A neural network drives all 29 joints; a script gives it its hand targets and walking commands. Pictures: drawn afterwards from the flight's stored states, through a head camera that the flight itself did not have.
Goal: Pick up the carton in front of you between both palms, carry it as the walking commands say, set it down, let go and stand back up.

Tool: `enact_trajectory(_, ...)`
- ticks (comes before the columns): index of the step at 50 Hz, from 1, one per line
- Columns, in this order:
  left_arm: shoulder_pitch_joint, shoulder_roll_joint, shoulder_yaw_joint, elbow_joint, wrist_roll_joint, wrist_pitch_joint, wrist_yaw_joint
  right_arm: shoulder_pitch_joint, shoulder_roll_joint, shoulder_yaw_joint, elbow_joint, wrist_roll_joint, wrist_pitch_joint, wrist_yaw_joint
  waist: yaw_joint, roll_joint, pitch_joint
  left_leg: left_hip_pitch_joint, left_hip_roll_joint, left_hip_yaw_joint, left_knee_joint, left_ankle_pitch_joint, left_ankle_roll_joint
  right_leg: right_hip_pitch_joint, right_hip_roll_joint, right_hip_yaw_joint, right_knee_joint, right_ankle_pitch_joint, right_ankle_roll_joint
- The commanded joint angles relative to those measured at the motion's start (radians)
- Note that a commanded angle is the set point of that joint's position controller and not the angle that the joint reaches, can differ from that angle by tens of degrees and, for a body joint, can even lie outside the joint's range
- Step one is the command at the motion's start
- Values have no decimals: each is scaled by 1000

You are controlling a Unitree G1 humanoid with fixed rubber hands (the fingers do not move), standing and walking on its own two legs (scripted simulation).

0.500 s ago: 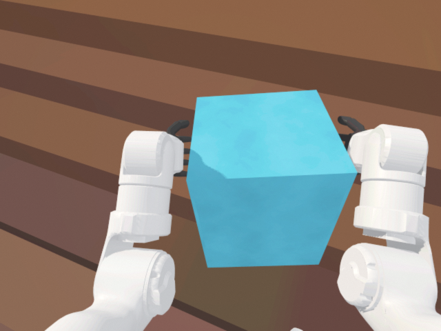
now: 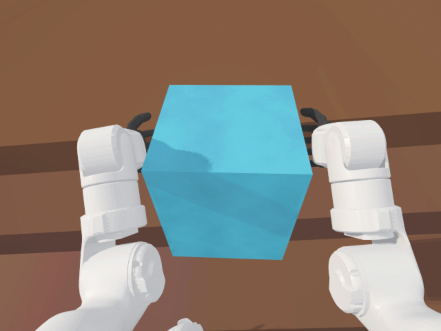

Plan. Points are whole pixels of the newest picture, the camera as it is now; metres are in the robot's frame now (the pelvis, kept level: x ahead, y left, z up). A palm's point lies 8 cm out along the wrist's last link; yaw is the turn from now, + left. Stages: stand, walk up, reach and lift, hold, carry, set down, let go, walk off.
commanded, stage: carry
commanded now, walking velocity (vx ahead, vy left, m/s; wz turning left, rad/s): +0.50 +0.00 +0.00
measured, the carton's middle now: (228, 176) +0.39 -0.06 +0.09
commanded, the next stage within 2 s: none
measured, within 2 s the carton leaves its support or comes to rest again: neither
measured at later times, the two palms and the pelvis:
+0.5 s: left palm out of the picture +0.64 +0.09 +0.34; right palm out of the picture +0.70 -0.21 +0.35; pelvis +0.29 -0.11 +0.19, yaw -1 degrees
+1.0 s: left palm out of the picture +1.02 +0.02 +0.52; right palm out of the picture +0.96 -0.27 +0.51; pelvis +0.60 -0.06 +0.36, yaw -1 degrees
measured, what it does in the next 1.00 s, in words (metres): climbs: right foot 0.17 m higher, then left foot 0.17 m higher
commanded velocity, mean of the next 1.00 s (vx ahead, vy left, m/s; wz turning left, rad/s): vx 0.50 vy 0.00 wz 0.00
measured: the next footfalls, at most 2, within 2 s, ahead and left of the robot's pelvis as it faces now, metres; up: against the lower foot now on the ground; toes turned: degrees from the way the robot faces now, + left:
right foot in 0.34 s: +0.38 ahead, -0.21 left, +0.17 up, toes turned -6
left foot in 0.84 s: +0.73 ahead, +0.04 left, +0.34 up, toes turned +5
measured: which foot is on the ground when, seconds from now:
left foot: down 0.00-0.36, up 0.38-0.82, down 0.84-1.00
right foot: up 0.00-0.32, down 0.34-0.86, up 0.88-1.00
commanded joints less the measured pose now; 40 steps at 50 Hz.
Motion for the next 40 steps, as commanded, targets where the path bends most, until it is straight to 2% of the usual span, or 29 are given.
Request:
enact_trajectory(1,-694,-946,-453,-40,-255,-29,-160,-974,1264,530,-296,583,-50,290,75,37,-625,820,293,-868,-498,305,225,-471,68,116,533,-144,-70)
enact_trajectory(2,-714,-928,-447,-60,-253,-35,-155,-1004,1274,533,-314,596,-54,295,106,29,-554,742,305,-825,-523,172,172,-477,19,155,492,-117,-91)
enact_trajectory(3,-712,-909,-454,-68,-251,-39,-148,-1015,1287,541,-314,608,-56,300,136,-5,-521,709,304,-748,-562,78,140,-483,-3,98,436,-104,-89)
enact_trajectory(5,-683,-887,-459,-67,-246,-44,-134,-988,1261,534,-295,599,-49,300,127,-51,-488,723,338,-655,-622,160,147,-534,-22,2,303,-209,-90)
enact_trajectory(6,-671,-885,-471,-58,-240,-42,-129,-964,1247,517,-273,583,-42,298,107,-58,-467,763,352,-623,-626,268,157,-588,-41,-21,278,-233,-90)
enact_trajectory(7,-636,-891,-490,-37,-241,-36,-128,-926,1223,491,-247,553,-33,295,74,11,-469,807,368,-584,-663,384,195,-657,-28,-100,412,-248,-104)
enact_trajectory(9,-628,-921,-523,3,-266,-16,-128,-826,1173,444,-163,497,-13,296,22,97,-442,1020,426,-638,-682,375,222,-1011,-50,-44,686,-450,-113)
enact_trajectory(10,-634,-936,-535,28,-271,-7,-127,-799,1152,426,-129,476,-4,298,11,92,-403,1121,446,-636,-692,328,212,-1179,-74,-3,767,-554,-117)
enact_trajectory(12,-654,-941,-543,46,-281,0,-124,-786,1124,388,-111,456,6,310,49,88,-328,1049,357,-512,-766,173,129,-1194,-110,-61,642,-572,-113)
enact_trajectory(14,-699,-950,-551,50,-308,3,-117,-827,1107,368,-104,446,17,320,151,106,-257,554,218,-227,-988,207,62,-611,-116,-226,33,-395,-86)
enact_trajectory(15,-720,-968,-567,37,-326,5,-112,-809,1097,344,-85,423,25,322,185,222,-279,318,189,-87,-1026,500,88,-263,-75,-306,-138,-293,-98)
enact_trajectory(16,-751,-1000,-584,56,-353,9,-107,-773,1073,307,-53,398,33,322,208,290,-370,358,190,-54,-920,1052,96,-99,0,-369,-157,-154,-111)
enact_trajectory(17,-715,-1042,-591,79,-389,7,-107,-753,1050,289,-42,379,39,323,305,383,-508,481,226,-10,-713,1535,86,-5,51,-412,-184,-98,-123)
enact_trajectory(18,-714,-1080,-597,69,-415,-2,-110,-760,1042,272,-20,359,40,322,410,378,-606,589,204,14,-413,1760,46,100,124,-432,-378,-71,-116)
enact_trajectory(19,-776,-1127,-627,37,-443,-12,-115,-752,1056,265,4,335,35,318,449,254,-699,583,152,-40,-53,1649,-42,259,110,-249,-632,-29,-151)
enact_trajectory(20,-763,-1196,-639,14,-492,-23,-130,-711,1012,255,-1,300,26,314,422,168,-564,386,116,-131,137,722,-66,291,29,42,-919,135,-139)
enact_trajectory(21,-818,-1174,-669,-33,-526,-50,-138,-603,1048,210,45,258,15,311,345,-261,-717,47,-102,-283,705,151,-138,525,-289,673,-1035,677,-353)
enact_trajectory(22,-883,-1254,-696,-87,-578,-60,-156,-628,1008,196,27,217,3,300,310,-141,-807,4,-67,-449,947,167,-74,593,-291,662,-945,587,-375)
enact_trajectory(23,-958,-1260,-711,-173,-617,-83,-170,-649,1012,202,-8,204,1,292,328,-108,-726,-83,-46,-440,987,149,-39,521,-255,598,-911,351,-347)
enact_trajectory(24,-1039,-1286,-730,-236,-639,-93,-181,-698,1014,215,-61,200,-6,283,294,-49,-591,-178,-4,-405,942,127,-15,458,-233,516,-931,78,-265)
enact_trajectory(26,-1044,-1309,-749,-254,-663,-100,-198,-712,975,227,-101,189,-11,260,255,-39,-496,-225,58,-376,840,155,11,422,-218,363,-984,-155,-182)
enact_trajectory(30,-894,-1253,-722,-186,-618,-79,-196,-610,937,282,-99,180,-14,237,293,57,-465,-368,89,-232,647,75,8,579,-268,239,-1029,195,-208)
enact_trajectory(33,-800,-1161,-670,-131,-555,-51,-192,-582,942,315,-49,192,12,235,381,-79,-441,-802,87,-223,1120,-176,32,846,-351,298,-1101,253,-292)
enact_trajectory(34,-802,-1133,-659,-112,-541,-42,-192,-596,944,320,-30,198,20,235,385,-48,-388,-944,105,-265,1201,-270,35,899,-373,293,-1119,186,-284)
enact_trajectory(35,-811,-1115,-655,-104,-537,-36,-195,-611,938,324,-20,207,27,235,361,5,-324,-962,124,-215,1096,-287,25,848,-322,213,-1172,50,-244)
enact_trajectory(37,-847,-1078,-624,-94,-524,-21,-202,-657,928,328,-10,228,41,224,282,-48,-204,-782,164,-135,851,-184,2,580,-235,62,-1308,-117,-173)
enact_trajectory(38,-830,-1059,-602,-75,-523,-11,-202,-678,929,328,-10,245,48,217,244,-67,-181,-503,173,-74,613,-120,1,341,-200,-30,-1456,15,-188)
enact_trajectory(39,-858,-1047,-581,-71,-517,-1,-200,-723,942,336,-19,270,55,211,246,-74,-182,-202,131,36,390,-55,12,143,-145,-146,-1536,173,-194)
enact_trajectory(40,-849,-1026,-553,-44,-503,12,-194,-730,963,341,5,295,64,207,189,-199,-287,72,69,66,346,108,43,95,-147,-246,-1441,794,-188)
